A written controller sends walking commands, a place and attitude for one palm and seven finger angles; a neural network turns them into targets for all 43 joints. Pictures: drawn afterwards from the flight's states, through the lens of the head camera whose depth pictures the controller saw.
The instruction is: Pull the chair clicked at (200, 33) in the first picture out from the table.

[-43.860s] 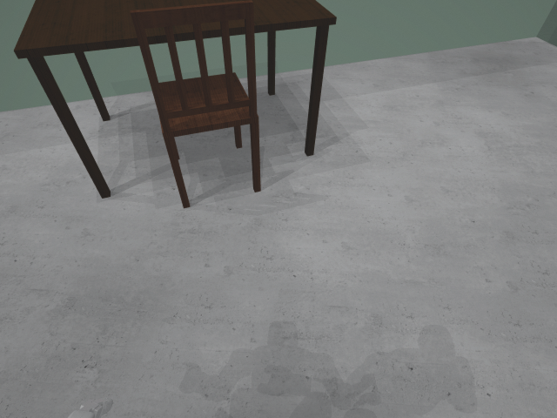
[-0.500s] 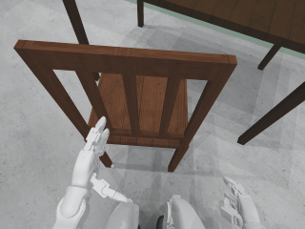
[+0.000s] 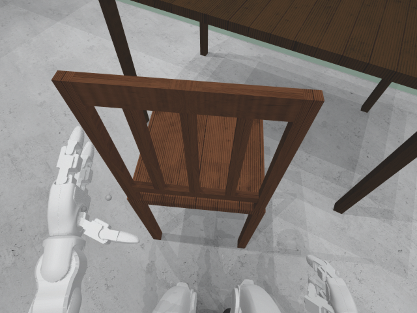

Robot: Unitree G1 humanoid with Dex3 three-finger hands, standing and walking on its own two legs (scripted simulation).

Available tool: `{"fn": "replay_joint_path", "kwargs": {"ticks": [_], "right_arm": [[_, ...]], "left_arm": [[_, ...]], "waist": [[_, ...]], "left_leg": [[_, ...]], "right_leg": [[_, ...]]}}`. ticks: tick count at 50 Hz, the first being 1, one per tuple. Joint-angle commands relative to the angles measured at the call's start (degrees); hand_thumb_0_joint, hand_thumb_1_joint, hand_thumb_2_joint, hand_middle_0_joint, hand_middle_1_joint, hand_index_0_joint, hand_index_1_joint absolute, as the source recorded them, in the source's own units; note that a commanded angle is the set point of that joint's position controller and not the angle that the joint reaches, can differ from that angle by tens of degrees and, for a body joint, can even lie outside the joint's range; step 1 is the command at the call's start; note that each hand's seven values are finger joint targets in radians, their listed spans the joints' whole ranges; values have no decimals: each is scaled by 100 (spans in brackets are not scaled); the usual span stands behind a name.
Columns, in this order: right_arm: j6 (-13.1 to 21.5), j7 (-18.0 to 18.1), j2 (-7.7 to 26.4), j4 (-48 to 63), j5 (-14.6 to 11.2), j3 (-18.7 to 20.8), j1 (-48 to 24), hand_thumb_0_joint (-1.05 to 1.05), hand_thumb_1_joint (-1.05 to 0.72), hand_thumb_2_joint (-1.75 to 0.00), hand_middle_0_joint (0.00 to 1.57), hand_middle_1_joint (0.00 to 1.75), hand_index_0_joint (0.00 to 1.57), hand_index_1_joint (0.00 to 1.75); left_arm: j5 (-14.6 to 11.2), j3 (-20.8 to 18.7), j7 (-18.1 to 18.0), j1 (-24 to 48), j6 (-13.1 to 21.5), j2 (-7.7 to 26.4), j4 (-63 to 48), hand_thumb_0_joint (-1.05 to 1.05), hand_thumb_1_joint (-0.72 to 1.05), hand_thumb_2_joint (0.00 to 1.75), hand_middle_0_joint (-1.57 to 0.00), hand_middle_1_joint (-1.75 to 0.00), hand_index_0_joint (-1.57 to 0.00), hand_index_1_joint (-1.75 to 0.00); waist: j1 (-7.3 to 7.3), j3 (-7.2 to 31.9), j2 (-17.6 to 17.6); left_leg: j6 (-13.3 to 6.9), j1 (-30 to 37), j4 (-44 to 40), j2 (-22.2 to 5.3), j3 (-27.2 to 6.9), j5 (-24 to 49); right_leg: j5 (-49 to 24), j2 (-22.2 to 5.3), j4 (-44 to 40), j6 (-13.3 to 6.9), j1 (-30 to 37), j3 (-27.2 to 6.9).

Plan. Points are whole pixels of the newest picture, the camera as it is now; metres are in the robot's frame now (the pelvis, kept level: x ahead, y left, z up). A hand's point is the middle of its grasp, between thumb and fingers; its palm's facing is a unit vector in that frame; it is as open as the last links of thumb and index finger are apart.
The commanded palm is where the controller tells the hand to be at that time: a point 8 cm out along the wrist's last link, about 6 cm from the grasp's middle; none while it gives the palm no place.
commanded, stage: aim the fingers beside a spindle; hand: left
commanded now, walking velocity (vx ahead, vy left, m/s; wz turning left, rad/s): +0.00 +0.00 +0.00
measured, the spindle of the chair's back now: (192, 158) +0.42 +0.05 +0.01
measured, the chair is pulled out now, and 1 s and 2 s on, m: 0.26 0.26 0.25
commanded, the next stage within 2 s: push the fingers through the gap in 1.62 s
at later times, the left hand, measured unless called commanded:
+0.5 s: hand (154, 230) +0.27 +0.12 -0.01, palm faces -0.19 -0.98 +0.11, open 17.0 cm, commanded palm +0.26 +0.19 +0.02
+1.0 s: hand (166, 243) +0.25 +0.09 -0.02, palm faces -0.21 -0.98 +0.05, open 16.9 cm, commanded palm +0.26 +0.20 +0.04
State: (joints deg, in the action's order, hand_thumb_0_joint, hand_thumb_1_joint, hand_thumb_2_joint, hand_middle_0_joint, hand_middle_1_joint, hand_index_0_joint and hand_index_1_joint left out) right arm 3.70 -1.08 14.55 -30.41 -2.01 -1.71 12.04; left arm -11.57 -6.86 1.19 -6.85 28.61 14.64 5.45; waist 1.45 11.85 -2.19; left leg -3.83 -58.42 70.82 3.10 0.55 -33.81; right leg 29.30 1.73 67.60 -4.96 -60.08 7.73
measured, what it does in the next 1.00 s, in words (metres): stands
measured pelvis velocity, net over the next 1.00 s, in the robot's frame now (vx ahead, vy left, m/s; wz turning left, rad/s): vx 0.00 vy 0.01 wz -0.02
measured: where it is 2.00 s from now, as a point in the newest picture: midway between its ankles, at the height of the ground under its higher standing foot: outside the picture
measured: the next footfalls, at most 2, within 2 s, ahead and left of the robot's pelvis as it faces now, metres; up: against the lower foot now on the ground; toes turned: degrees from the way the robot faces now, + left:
none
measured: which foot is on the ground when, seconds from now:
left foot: down 0.00-1.00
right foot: down 0.00-1.00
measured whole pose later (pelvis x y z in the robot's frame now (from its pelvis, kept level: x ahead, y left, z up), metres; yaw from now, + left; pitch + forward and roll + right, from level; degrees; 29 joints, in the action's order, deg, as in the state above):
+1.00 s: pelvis +0.00 +0.01 -0.01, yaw -1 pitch +21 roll -1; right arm 2.8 0.6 12.9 -24.3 -2.4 -1.4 10.8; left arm -6.6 7.3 3.9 -13.6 16.8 10.0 4.8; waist 4.1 8.3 0.6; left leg -4.6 -59.0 72.6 2.9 2.4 -35.0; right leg 30.1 1.8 70.1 -4.5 -61.5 6.1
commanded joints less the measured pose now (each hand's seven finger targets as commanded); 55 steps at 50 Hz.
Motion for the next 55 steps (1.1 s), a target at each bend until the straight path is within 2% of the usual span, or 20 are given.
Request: {"fn": "replay_joint_path", "kwargs": {"ticks": [1, 4, 7, 9, 11, 14, 17, 20, 23, 26, 28, 31, 34, 36, 38, 43, 47, 50, 52, 55], "right_arm": [[223, 107, 987, 1085, -310, 381, -184, 0, -90, -90, 20, 30, 20, 30], [298, 189, 958, 1055, -237, 397, 35, 0, -90, -90, 20, 30, 20, 30], [420, 305, 843, 1055, 44, 423, -57, 0, -90, -90, 20, 30, 20, 30], [393, 272, 629, 1166, 43, 292, 165, 0, -90, -90, 20, 30, 20, 30], [269, 265, 498, 1189, -35, 249, 149, 0, -90, -90, 20, 30, 20, 30], [231, 166, 453, 809, 75, 289, -11, 0, -90, -90, 20, 30, 20, 30], [199, -13, 767, 723, 7, 298, -130, 0, -90, -90, 20, 30, 20, 30], [206, 92, 1006, 1067, -307, 413, -174, 0, -90, -90, 20, 30, 20, 30], [229, 148, 948, 1067, -222, 411, 13, 0, -90, -90, 20, 30, 20, 30], [332, 226, 726, 1186, 48, 441, -73, 0, -90, -90, 20, 30, 20, 30], [215, 216, 655, 1285, 27, 338, 188, 0, -90, -90, 20, 30, 20, 30], [32, 249, 409, 1244, -82, 283, 129, 0, -90, -90, 20, 30, 20, 30], [165, 116, 481, 798, 89, 312, 67, 0, -90, -90, 20, 30, 20, 30], [181, 3, 716, 770, 29, 311, -49, 0, -90, -90, 20, 30, 20, 30], [232, 6, 853, 1052, -198, 409, -153, 0, -90, -90, 20, 30, 20, 30], [181, 194, 926, 1103, -144, 413, 23, 0, -90, -90, 20, 30, 20, 30], [164, 228, 629, 1308, 45, 341, 169, 0, -90, -90, 20, 30, 20, 30], [-65, 239, 354, 1404, -116, 227, 105, 0, -90, -90, 20, 30, 20, 30], [-2, 215, 325, 1159, -44, 265, 41, 0, -90, -90, 20, 30, 20, 30], [207, 31, 660, 748, -1, 277, -2, 0, -90, -90, 20, 30, 20, 30]], "left_arm": [[-83, 1771, 1455, -142, -980, -1084, 741, 0, -50, 30, -6, -8, -6, -8], [-134, 1643, 1603, 130, -947, -900, 693, 0, -50, 30, -6, -8, -6, -8], [-71, -292, 585, 1545, 175, 1152, -1899, 0, -50, 30, -6, -8, -6, -8], [85, -796, 1, 991, 283, 1714, -2892, 0, -50, 30, -6, -8, -6, -8], [104, -478, -307, 606, 180, 1380, -3316, 0, -50, 30, -6, -8, -6, -8], [75, -69, -547, 283, 313, 305, -1921, 0, -50, 30, -6, -8, -6, -8], [157, 1198, 364, -498, -335, -992, 623, 0, -50, 30, -6, -8, -6, -8], [28, 2065, 1389, 14, -1113, -1332, 629, 0, -50, 30, -6, -8, -6, -8], [27, 1887, 1462, 103, -1132, -1096, 561, 0, -50, 30, -6, -8, -6, -8], [50, -48, 421, 957, 30, 771, -2104, 0, -50, 30, -6, -8, -6, -8], [192, -899, -129, 531, 63, 1888, -3249, 0, -50, 30, -6, -8, -6, -8], [152, -119, -470, 60, -100, 933, -3485, 0, -50, 30, -6, -8, -6, -8], [160, 376, -483, -274, 199, -193, -1577, 0, -50, 30, -6, -8, -6, -8], [198, 1453, 174, -676, -166, -1157, -59, 0, -50, 30, -6, -8, -6, -8], [116, 2164, 954, -637, -694, -1616, 165, 0, -50, 30, -6, -8, -6, -8], [308, 1401, 1143, 51, -1024, -540, 481, 0, -50, 30, -6, -8, -6, -8], [311, -1085, -208, 673, 66, 2115, -3017, 0, -50, 30, -6, -8, -6, -8], [115, -305, -492, -54, -222, 1254, -3810, 0, -50, 30, -6, -8, -6, -8], [-15, -29, -536, -282, -65, 436, -3048, 0, -50, 30, -6, -8, -6, -8], [-14, 1166, 138, -828, -166, -995, -324, 0, -50, 30, -6, -8, -6, -8]], "waist": [[454, 620, 989], [481, 756, 870], [-131, 2001, -91], [-416, 3007, -1096], [-361, 2870, -1306], [-2, 1950, -366], [502, 643, 767], [511, 637, 981], [457, 811, 746], [-265, 2334, -212], [-572, 3036, -1299], [-265, 2540, -1199], [250, 1428, 6], [567, 646, 647], [549, 556, 998], [365, 696, 750], [-640, 2893, -1133], [-370, 2862, -1339], [-83, 2503, -466], [597, 795, 628]], "left_leg": [[95, 108, -1016, -220, -440, 826], [68, 145, -849, -271, -527, 913], [184, 511, -731, -246, -446, 1680], [427, 1711, -1170, -173, -508, 2773], [590, 2117, -1297, -201, -562, 3381], [476, 1405, -986, -311, -577, 2998], [218, 246, -897, -321, -557, 1518], [119, 510, -1202, -298, -622, 956], [107, 498, -1026, -292, -658, 1185], [291, 1058, -922, -250, -552, 2367], [636, 2099, -1292, -197, -624, 3288], [718, 2452, -1284, -294, -681, 3912], [491, 1321, -950, -399, -717, 2900], [329, 556, -901, -409, -737, 1785], [191, 567, -1091, -345, -667, 1277], [142, 265, -900, -271, -625, 1050], [542, 1490, -1064, -151, -478, 2832], [620, 2297, -1280, -180, -542, 3624], [475, 1737, -1096, -285, -525, 3367], [274, 449, -845, -373, -629, 1755]], "right_leg": [[-481, -260, -1436, 373, 1576, -984], [-607, -274, -1172, 345, 1268, -824], [-1165, -192, -554, 211, 1606, -813], [-1844, -191, -565, 123, 2231, -827], [-2218, -179, -543, 119, 2199, -771], [-2013, -118, -601, 232, 1502, -672], [-1153, -113, -914, 328, 1072, -577], [-628, -178, -1263, 332, 1270, -638], [-834, -208, -974, 303, 1052, -546], [-1616, -198, -443, 185, 1572, -690], [-2045, -179, -417, 82, 2098, -731], [-2325, -151, -538, 153, 1836, -721], [-1872, -83, -655, 279, 1173, -542], [-1182, -85, -801, 335, 798, -440], [-870, -116, -1129, 327, 1096, -566], [-703, -215, -818, 275, 885, -584], [-1926, -168, -340, 89, 2215, -828], [-2491, -133, -607, 126, 2391, -817], [-2457, -85, -743, 197, 2096, -789], [-1484, -77, -946, 395, 1163, -575]]}}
